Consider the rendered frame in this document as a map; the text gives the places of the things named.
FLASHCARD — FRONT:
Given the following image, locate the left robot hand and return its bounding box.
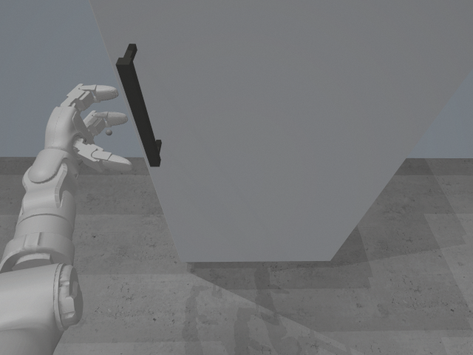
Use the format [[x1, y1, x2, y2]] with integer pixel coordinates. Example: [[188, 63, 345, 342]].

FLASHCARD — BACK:
[[44, 84, 132, 172]]

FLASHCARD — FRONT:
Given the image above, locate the handle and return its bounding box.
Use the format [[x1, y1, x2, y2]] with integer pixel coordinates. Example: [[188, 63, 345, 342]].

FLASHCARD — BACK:
[[116, 44, 162, 166]]

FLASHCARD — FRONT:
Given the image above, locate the fridge door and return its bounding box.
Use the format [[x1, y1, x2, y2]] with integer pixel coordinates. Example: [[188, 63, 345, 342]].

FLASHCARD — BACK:
[[90, 0, 473, 262]]

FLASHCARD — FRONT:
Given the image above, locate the robot left upper arm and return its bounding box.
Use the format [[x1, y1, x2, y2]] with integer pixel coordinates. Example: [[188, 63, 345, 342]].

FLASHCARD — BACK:
[[0, 263, 84, 355]]

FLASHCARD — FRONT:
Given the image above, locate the left robot forearm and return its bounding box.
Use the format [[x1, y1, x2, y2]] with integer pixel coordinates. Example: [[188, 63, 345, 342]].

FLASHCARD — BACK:
[[0, 149, 81, 273]]

